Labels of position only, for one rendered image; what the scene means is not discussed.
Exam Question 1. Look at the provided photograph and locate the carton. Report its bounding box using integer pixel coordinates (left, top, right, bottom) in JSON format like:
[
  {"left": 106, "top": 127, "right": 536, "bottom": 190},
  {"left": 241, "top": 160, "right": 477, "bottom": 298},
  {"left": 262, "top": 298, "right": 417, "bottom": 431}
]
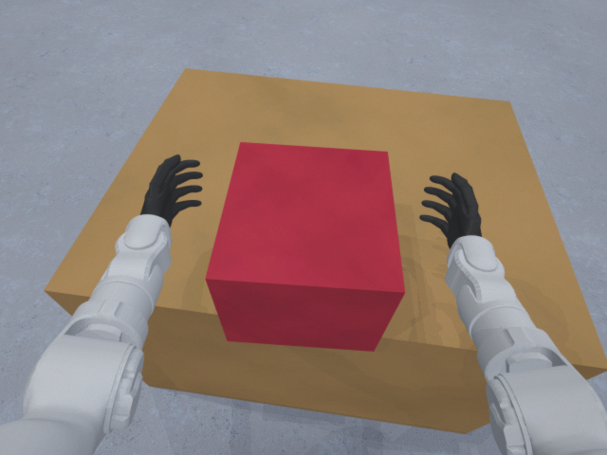
[{"left": 205, "top": 142, "right": 405, "bottom": 352}]

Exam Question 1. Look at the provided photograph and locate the left robot forearm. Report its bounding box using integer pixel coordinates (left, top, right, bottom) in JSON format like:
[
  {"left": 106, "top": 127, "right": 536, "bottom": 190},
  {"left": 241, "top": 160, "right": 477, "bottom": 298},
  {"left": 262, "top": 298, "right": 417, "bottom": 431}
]
[{"left": 23, "top": 214, "right": 172, "bottom": 415}]

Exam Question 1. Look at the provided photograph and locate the robot left hand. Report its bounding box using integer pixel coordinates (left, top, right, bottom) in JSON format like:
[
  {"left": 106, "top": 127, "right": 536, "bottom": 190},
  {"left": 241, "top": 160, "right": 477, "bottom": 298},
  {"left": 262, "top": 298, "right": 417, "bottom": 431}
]
[{"left": 140, "top": 155, "right": 203, "bottom": 227}]

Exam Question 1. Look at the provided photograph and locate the robot left upper arm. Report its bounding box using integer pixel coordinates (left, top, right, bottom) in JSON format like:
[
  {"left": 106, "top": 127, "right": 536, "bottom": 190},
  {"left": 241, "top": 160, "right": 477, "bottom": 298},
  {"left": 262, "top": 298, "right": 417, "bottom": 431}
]
[{"left": 0, "top": 335, "right": 144, "bottom": 455}]

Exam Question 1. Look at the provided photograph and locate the pedestal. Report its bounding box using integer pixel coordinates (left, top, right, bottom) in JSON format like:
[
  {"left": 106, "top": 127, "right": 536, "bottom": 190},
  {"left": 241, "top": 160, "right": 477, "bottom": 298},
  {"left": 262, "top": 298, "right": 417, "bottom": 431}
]
[{"left": 44, "top": 68, "right": 607, "bottom": 434}]

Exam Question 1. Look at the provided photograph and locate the right robot forearm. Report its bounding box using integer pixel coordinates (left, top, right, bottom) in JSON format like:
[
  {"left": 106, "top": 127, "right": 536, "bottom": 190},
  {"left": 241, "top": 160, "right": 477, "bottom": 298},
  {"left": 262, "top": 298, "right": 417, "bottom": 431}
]
[{"left": 445, "top": 235, "right": 607, "bottom": 428}]

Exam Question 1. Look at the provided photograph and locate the robot right hand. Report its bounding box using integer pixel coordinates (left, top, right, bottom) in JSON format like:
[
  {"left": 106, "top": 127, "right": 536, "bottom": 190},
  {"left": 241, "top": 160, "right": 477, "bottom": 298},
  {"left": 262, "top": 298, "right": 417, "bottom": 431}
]
[{"left": 419, "top": 173, "right": 482, "bottom": 249}]

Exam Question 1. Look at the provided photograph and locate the robot right upper arm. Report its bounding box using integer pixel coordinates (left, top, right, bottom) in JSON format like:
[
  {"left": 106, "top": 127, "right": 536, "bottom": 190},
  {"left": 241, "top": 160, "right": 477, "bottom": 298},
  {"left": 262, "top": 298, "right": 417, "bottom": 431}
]
[{"left": 486, "top": 365, "right": 607, "bottom": 455}]

